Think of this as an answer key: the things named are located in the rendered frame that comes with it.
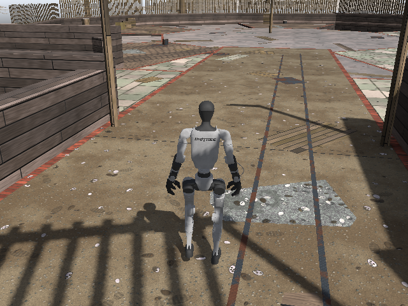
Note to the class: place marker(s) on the left robot upper arm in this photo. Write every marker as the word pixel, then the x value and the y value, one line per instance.
pixel 182 144

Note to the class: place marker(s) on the robot foot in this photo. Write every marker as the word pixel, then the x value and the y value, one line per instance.
pixel 215 259
pixel 189 252

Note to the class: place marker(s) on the left robot hand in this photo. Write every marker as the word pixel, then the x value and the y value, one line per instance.
pixel 169 185

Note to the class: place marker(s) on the right robot upper arm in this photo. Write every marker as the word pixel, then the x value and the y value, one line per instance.
pixel 228 146

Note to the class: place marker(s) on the right robot hand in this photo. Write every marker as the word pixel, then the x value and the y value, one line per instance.
pixel 237 186

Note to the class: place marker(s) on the left robot foot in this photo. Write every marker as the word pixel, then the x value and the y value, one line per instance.
pixel 189 252

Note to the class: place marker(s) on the right robot foot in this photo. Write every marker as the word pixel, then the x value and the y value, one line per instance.
pixel 215 259

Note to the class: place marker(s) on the left robot forearm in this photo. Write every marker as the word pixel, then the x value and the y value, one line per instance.
pixel 174 170

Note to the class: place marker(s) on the right robot forearm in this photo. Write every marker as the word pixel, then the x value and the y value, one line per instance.
pixel 234 170

